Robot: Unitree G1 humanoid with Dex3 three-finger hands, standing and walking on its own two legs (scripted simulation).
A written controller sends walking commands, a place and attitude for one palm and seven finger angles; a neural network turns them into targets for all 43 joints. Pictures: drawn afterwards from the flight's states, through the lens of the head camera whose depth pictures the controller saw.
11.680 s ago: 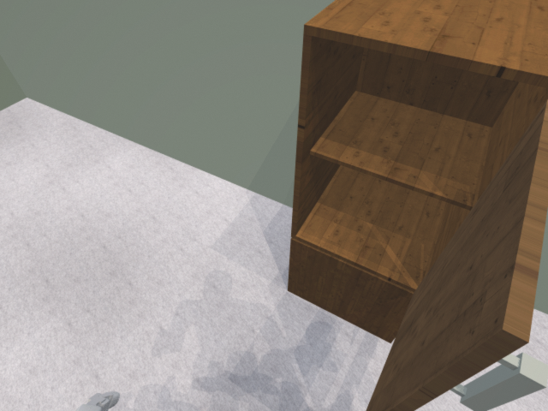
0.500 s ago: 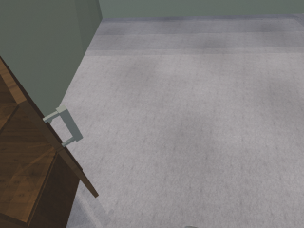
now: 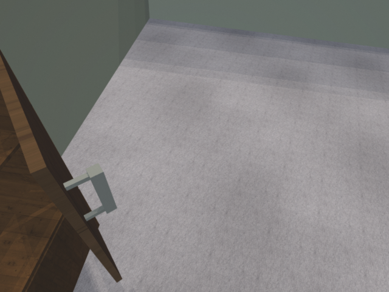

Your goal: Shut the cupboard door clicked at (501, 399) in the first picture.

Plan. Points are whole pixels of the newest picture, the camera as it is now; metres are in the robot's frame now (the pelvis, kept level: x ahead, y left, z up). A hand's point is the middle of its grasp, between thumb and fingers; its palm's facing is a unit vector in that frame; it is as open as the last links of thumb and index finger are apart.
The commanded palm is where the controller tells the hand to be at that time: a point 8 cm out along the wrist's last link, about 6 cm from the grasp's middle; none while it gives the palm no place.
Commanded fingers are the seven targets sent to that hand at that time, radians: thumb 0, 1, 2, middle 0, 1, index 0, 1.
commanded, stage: come to a stop and stand still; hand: left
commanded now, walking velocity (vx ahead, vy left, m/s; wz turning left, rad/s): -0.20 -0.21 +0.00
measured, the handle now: (92, 196) +0.26 +0.23 +0.06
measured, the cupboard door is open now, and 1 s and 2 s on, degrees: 43 43 43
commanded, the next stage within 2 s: look again from close up in 1.14 s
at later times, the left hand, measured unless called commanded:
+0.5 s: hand out of the picture -0.04 +0.12 -0.15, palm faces +0.03 -0.97 -0.23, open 7.4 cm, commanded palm none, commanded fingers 0.00 0.90 0.90 -0.20 -0.30 -0.20 -0.30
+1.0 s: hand out of the picture -0.08 +0.15 -0.18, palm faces +0.06 -0.99 -0.15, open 7.4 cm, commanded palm none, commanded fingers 0.00 0.90 0.90 -0.20 -0.30 -0.20 -0.30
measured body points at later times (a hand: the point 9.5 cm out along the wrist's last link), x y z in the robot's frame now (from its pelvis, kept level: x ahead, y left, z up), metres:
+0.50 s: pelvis -0.06 -0.06 +0.01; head -0.07 -0.08 +0.46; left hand -0.04 +0.17 -0.13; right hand -0.05 -0.30 -0.16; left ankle -0.02 +0.09 -0.68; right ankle -0.07 -0.17 -0.73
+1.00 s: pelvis -0.05 -0.01 +0.01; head -0.04 +0.01 +0.45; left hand -0.08 +0.21 -0.17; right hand -0.02 -0.24 -0.14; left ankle -0.08 +0.09 -0.73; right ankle -0.07 -0.17 -0.73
